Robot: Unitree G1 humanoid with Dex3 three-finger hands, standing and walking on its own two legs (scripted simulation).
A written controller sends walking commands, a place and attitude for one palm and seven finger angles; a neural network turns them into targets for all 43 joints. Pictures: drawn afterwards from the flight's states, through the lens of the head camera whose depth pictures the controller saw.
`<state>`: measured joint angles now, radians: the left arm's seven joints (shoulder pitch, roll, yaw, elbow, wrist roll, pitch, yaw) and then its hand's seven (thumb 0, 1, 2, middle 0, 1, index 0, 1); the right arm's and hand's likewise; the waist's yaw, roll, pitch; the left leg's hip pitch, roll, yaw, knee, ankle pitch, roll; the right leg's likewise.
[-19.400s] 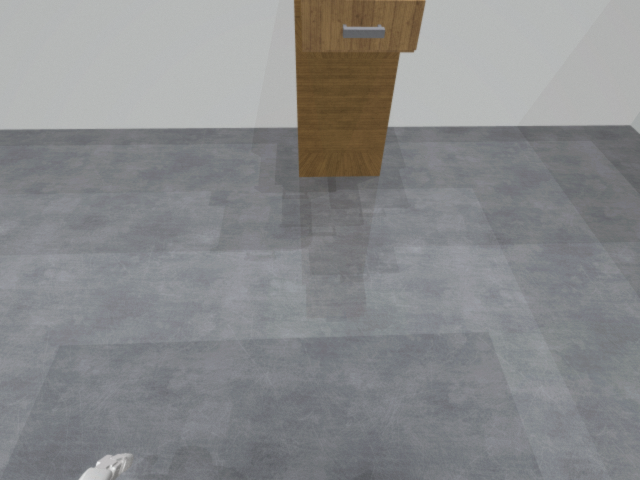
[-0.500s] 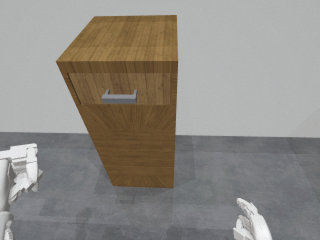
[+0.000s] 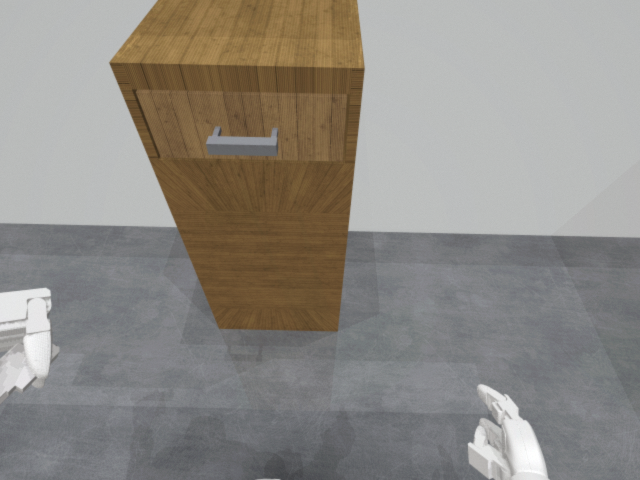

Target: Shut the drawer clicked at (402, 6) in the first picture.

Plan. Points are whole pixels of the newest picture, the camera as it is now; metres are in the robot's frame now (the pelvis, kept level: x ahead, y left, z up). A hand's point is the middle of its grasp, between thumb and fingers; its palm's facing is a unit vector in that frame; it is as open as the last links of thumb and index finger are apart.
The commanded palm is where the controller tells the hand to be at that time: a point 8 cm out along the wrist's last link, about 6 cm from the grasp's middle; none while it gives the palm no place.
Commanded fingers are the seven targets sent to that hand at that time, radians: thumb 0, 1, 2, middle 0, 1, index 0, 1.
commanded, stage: step back with the hand held close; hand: left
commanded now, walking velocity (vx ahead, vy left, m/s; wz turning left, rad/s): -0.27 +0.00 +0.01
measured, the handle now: (244, 139) +0.64 +0.19 +0.05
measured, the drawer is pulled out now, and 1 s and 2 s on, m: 0.00 0.00 0.00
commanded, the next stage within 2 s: stop stepping back and stand still in 0.56 s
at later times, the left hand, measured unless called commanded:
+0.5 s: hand out of the picture +0.12 +0.25 +0.18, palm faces +0.34 -0.82 -0.46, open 3.3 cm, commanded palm +0.06 +0.28 +0.19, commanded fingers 0.00 0.90 0.90 -1.40 -1.60 -1.40 -1.60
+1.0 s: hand out of the picture +0.10 +0.28 +0.15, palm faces +0.37 -0.88 -0.30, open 3.3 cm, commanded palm +0.02 +0.31 +0.19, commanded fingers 0.00 0.90 0.90 -1.40 -1.60 -1.40 -1.60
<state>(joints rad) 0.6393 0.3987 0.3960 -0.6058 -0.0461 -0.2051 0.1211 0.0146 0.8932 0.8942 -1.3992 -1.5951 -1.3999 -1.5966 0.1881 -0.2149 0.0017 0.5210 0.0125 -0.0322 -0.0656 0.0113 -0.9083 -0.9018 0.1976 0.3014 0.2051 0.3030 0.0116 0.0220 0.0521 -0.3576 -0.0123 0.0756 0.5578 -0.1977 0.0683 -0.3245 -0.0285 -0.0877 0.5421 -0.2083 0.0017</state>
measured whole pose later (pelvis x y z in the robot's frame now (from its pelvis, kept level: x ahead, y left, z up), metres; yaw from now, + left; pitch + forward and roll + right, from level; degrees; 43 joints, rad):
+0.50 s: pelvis -0.07 +0.00 +0.01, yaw +0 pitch +6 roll -4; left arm 0.67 0.43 0.43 -0.67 -0.06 -0.26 0.14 0.01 0.90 0.89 -1.40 -1.60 -1.40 -1.60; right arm 0.21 -0.17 0.01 0.60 -0.02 -0.12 -0.04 0.01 -0.91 -0.90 0.20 0.30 0.21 0.30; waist 0.01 -0.01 -0.02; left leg -0.50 0.01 0.01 0.35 0.05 0.06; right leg -0.15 0.06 -0.01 0.52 -0.46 -0.01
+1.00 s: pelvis -0.12 +0.04 +0.00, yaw -2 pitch -2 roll -3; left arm 0.47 0.36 0.38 -0.50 -0.05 -0.20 0.13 0.02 0.89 0.90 -1.40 -1.60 -1.41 -1.60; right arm 0.24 -0.20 0.01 0.65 0.00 -0.13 -0.08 0.01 -0.91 -0.90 0.20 0.30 0.20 0.30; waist -0.02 -0.06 0.03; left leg -0.39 -0.04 0.04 0.57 -0.14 0.09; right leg -0.16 0.02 0.05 0.74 -0.50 0.00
